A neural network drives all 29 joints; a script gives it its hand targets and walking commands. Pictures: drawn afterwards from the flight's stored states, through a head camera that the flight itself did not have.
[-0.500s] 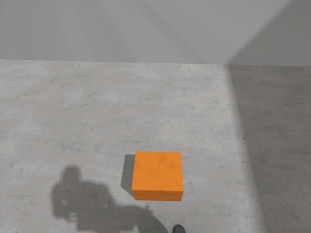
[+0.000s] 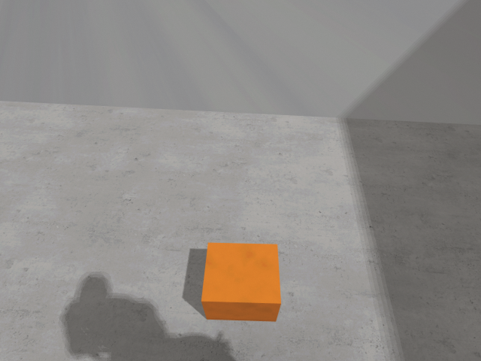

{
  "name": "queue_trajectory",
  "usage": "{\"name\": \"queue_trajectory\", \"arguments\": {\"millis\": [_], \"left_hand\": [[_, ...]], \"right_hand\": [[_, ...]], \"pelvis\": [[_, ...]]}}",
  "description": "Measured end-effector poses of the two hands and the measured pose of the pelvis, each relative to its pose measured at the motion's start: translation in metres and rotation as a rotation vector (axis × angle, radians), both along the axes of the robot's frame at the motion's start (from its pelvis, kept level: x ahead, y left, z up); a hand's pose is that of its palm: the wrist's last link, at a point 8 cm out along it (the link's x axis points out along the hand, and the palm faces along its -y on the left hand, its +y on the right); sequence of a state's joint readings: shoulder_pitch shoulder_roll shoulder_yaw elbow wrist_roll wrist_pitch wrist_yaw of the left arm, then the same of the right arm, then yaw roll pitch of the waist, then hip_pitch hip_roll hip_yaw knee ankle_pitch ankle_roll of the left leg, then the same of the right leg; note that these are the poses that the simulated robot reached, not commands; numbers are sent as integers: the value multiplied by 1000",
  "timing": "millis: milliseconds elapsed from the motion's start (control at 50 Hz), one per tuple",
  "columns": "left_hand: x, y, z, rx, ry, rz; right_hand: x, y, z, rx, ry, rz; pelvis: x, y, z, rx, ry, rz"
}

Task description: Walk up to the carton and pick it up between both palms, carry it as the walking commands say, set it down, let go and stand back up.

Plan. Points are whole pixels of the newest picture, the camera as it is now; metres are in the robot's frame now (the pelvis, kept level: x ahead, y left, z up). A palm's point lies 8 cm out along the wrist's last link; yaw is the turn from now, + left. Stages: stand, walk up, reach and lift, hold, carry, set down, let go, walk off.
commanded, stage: walk up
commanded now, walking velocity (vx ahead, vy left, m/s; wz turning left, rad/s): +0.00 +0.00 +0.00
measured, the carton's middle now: (241, 282) +0.53 +0.01 -0.67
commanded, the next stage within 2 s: none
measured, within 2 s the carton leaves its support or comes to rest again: neither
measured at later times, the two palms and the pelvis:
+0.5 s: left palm out of the picture +0.03 +0.23 -0.13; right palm out of the picture +0.03 -0.24 -0.13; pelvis -0.01 +0.00 +0.00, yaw +0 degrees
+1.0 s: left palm out of the picture +0.07 +0.25 -0.14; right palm (362, 358) +0.17 -0.21 -0.14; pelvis +0.10 +0.03 -0.01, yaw +0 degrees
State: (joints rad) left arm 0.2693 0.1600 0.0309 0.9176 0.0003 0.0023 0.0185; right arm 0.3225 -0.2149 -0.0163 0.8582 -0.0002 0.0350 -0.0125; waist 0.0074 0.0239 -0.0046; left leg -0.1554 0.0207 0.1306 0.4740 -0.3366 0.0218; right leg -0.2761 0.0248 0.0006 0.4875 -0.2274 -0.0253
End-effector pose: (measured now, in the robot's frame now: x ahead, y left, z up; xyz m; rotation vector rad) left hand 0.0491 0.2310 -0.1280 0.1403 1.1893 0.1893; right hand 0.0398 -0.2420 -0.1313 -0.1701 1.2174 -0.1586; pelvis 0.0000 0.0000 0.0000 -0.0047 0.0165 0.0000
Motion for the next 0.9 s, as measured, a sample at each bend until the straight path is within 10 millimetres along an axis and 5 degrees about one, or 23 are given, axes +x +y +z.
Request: {"name": "queue_trajectory", "arguments": {"millis": [400, 560, 700, 900], "left_hand": [[-18, -1, -2, -1, 16, 8], [-6, 1, 2, 8, 16, -6], [1, -2, 4, 62, 56, 15], [-6, 8, 12, 34, 230, 64]], "right_hand": [[-9, -2, 3, -7, -27, -1], [-4, -5, -3, 10, -18, -8], [28, -14, -14, 36, 8, 4], [99, 16, -4, 66, -18, 29]], "pelvis": [[-13, -1, 1, 1, -19, 0], [-1, -7, 0, 0, -38, -3], [29, -19, -4, 25, 2, 7], [80, 6, 7, 30, 40, 7]]}}
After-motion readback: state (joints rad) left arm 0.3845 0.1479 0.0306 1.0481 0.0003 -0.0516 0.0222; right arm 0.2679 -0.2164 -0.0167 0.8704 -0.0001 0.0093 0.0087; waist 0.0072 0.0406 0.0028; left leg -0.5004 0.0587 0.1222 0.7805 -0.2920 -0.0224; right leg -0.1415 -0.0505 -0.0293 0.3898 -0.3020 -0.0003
